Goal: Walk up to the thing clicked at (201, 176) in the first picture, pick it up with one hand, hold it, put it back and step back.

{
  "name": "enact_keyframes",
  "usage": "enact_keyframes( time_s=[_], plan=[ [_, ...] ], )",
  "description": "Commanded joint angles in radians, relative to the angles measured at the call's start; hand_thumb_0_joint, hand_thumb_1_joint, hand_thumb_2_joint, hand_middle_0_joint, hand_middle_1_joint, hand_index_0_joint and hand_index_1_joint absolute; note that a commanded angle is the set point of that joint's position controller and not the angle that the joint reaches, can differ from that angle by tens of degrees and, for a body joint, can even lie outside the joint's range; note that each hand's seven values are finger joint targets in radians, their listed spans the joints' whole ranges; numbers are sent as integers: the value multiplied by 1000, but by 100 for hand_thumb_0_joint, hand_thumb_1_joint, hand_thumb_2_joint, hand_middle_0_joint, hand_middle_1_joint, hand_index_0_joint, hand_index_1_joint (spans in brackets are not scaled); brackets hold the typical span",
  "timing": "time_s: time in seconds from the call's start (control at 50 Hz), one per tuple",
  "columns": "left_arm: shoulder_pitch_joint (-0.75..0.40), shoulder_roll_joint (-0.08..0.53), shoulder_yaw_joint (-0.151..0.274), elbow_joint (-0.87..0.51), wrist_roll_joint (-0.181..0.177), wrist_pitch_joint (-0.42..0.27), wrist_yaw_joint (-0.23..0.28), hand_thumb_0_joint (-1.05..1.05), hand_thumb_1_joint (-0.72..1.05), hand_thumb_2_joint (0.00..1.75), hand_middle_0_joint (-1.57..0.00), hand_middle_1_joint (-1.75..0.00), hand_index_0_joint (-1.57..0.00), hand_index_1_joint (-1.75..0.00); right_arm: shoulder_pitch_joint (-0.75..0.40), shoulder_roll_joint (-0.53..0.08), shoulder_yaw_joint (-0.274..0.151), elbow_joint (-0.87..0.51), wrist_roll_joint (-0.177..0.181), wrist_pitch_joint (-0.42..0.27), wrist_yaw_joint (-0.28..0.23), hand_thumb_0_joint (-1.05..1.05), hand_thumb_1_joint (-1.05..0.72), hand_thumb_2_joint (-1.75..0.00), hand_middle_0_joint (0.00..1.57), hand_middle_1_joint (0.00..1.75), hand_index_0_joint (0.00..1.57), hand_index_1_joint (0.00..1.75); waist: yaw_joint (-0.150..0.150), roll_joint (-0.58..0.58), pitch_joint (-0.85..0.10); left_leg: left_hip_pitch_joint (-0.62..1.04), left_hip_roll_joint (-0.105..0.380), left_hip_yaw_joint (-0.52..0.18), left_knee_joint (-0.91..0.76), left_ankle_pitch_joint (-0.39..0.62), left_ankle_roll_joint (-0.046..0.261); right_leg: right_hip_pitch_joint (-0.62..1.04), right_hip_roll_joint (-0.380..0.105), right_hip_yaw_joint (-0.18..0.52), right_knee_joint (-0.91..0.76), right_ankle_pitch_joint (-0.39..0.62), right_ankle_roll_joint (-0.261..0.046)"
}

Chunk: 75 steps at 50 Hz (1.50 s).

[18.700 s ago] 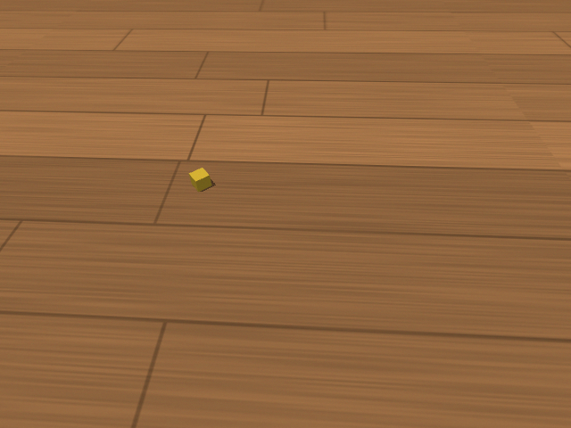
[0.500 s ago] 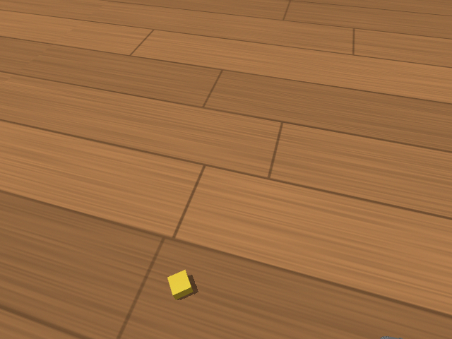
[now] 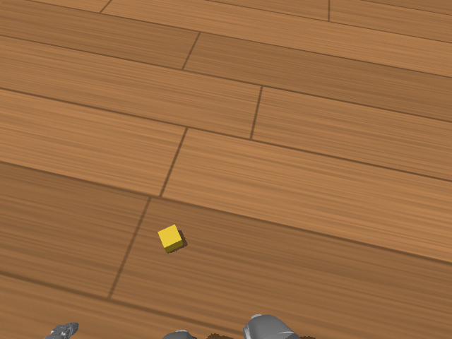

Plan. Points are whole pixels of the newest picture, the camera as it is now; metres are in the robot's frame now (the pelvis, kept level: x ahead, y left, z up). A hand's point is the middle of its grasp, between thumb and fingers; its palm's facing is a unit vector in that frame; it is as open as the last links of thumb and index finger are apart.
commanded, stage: walk up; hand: left
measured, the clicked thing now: (170, 238) +0.54 +0.19 -0.73
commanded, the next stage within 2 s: stand in 1.80 s
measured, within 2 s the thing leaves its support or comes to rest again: neither
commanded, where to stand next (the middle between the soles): +0.15 -0.04 m, yaw -2 degrees
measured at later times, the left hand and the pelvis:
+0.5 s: hand out of the picture -0.03 +0.24 -0.15, palm faces +0.04 -0.93 -0.36, open 7.4 cm; pelvis -0.16 -0.03 -0.01, yaw +2 degrees
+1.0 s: hand out of the picture -0.18 +0.23 -0.15, palm faces +0.06 -0.93 -0.36, open 7.4 cm; pelvis -0.20 -0.04 +0.00, yaw +2 degrees
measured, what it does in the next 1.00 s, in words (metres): walks backwards: right foot, then left foot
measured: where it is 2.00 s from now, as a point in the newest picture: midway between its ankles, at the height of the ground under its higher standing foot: outside the picture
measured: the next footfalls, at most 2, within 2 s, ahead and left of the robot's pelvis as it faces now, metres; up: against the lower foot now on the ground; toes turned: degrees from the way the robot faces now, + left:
right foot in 0.16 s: -0.04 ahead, -0.15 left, +0.00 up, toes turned +1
left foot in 0.46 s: -0.13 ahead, +0.07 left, +0.00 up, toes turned +2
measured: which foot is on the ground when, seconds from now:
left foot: down 0.00-0.18, up 0.20-0.44, down 0.46-1.00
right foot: up 0.00-0.14, down 0.16-0.48, up 0.50-0.72, down 0.74-1.00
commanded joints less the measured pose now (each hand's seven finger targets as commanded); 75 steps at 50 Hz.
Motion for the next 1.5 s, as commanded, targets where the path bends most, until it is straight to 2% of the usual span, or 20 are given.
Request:
enact_keyframes(
  time_s=[0.0,0.12,0.16,0.18,0.24,0.42,0.46,0.48,0.54,0.7,0.76,0.92,0.96,1.0,1.14,1.18,1.22,1.3,1.34,1.48],
  plan=[
    [-10,154,52,-115,2,-34,6,0,90,90,-20,-30,-20,-30,48,-309,-83,-88,0,-18,-28,0,-90,-90,20,30,20,30,-36,185,-281,340,263,-281,-75,667,170,-56,-55,-45,-216,-15,-9],
    [171,162,70,-50,17,-43,-11,0,90,90,-20,-30,-20,-30,-49,-298,-68,-132,8,2,-11,0,-90,-90,20,30,20,30,47,153,-315,23,215,-232,-40,282,67,289,-108,-87,-623,270,-83],
    [100,303,102,-90,14,-42,-18,0,90,90,-20,-30,-20,-30,-87,-223,-55,-152,23,5,-21,0,-90,-90,20,30,20,30,68,-256,-223,-146,-91,-37,321,-285,-39,121,-433,311,-759,407,-298],
    [44,315,98,-133,25,-51,-17,0,90,90,-20,-30,-20,-30,-65,-250,-65,-142,20,10,-25,0,-90,-90,20,30,20,30,58,-235,-181,-109,-77,-128,518,-386,-48,-3,-507,389,-772,466,-355],
    [-70,214,74,-166,17,-51,2,0,90,90,-20,-30,-20,-30,31,-245,-51,-98,33,6,-20,0,-90,-90,20,30,20,30,-11,-101,-163,-118,-115,-160,615,-232,-52,33,-325,81,-648,629,-255],
    [60,180,54,-173,13,-27,-13,0,90,90,-20,-30,-20,-30,105,-224,-53,-77,-11,-47,-15,0,-90,-90,20,30,20,30,22,-77,-271,124,-15,-64,-268,33,-22,180,-269,36,-429,408,-156],
    [36,151,52,-174,3,-27,-7,0,90,90,-20,-30,-20,-30,12,-402,-84,-117,-27,-53,-5,0,-90,-90,20,30,20,30,17,235,-217,42,403,-590,-344,-7,185,-76,-79,-82,-166,-104,-40],
    [-34,196,71,-168,19,-27,-2,0,90,90,-20,-30,-20,-30,-7,-405,-97,-123,-25,-59,-9,0,-90,-90,20,30,20,30,-16,186,-163,-97,437,-625,-363,-18,245,-6,-91,23,-26,-107,-40],
    [74,173,69,-99,-11,-31,-18,0,90,90,-20,-30,-20,-30,-74,-296,-55,-118,-21,-78,-17,0,-90,-90,20,30,20,30,62,137,-170,-25,242,-298,-266,131,131,16,-53,43,21,50,-51],
    [151,146,56,3,7,-98,-30,0,90,90,-20,-30,-20,-30,-11,-283,-61,-110,-18,-39,19,0,-90,-90,20,30,20,30,37,191,-186,-24,149,-197,-164,-216,84,298,-55,-159,-728,138,-68],
    [126,306,84,-5,26,-121,-20,0,90,90,-20,-30,-20,-30,-48,-212,-44,-128,-1,-36,15,0,-90,-90,20,30,20,30,68,-107,-133,-175,-14,-109,222,-300,-45,145,-434,407,-868,-244,-255],
    [43,199,34,-14,6,-118,-30,0,90,90,-20,-30,-20,-30,69,-203,-56,-33,-3,-75,33,0,-90,-90,20,30,20,30,-7,-88,-159,180,-28,-58,-162,-24,-31,54,-250,7,-651,166,-139],
    [64,111,9,-11,-17,-111,-30,0,90,90,-20,-30,-20,-30,78,-288,-74,-32,-10,-89,22,0,-90,-90,20,30,20,30,-4,175,-205,255,232,-470,-345,-116,67,-72,-96,-141,-388,89,-54],
    [69,199,35,7,-11,-108,-18,0,90,90,-20,-30,-20,-30,62,-335,-85,-38,-6,-88,24,0,-90,-90,20,30,20,30,5,132,-170,113,320,-553,-367,-225,193,-9,-130,-91,-237,-75,-64],
    [152,157,35,76,-3,-131,-17,0,90,90,-20,-30,-20,-30,-40,-232,-35,-52,15,-67,24,0,-90,-90,20,30,20,30,72,142,-233,-26,132,-208,-153,109,36,337,-110,-144,-671,272,-65],
    [137,247,53,69,11,-141,-7,0,90,90,-20,-30,-20,-30,-32,-167,-15,-55,25,-58,23,0,-90,-90,20,30,20,30,66,-70,-211,-187,-4,-122,33,-78,-36,374,-319,195,-804,127,-141],
    [-3,262,47,22,7,-140,-15,0,90,90,-20,-30,-20,-30,29,-207,-31,-8,13,-53,16,0,-90,-90,20,30,20,30,17,-63,-153,-51,11,-90,119,-231,-46,171,-436,233,-796,78,-249],
    [-44,191,21,34,-7,-134,-16,0,90,90,-20,-30,-20,-30,58,-196,-23,42,8,-77,19,0,-90,-90,20,30,20,30,-4,-73,-219,143,47,-127,-172,198,-24,179,-280,-27,-652,493,-118],
    [-4,164,15,48,-24,-127,-18,0,90,90,-20,-30,-20,-30,-11,-242,-25,31,6,-88,18,0,-90,-90,20,30,20,30,44,0,-249,121,137,-229,-186,316,21,223,-179,-105,-620,402,-62],
    [-38,180,12,92,-25,-128,-8,0,90,90,-20,-30,-20,-30,-52,-218,-11,67,16,-74,14,0,-90,-90,20,30,20,30,31,65,-290,117,93,-138,-163,424,-3,363,-214,-98,-645,560,-80]
  ],
)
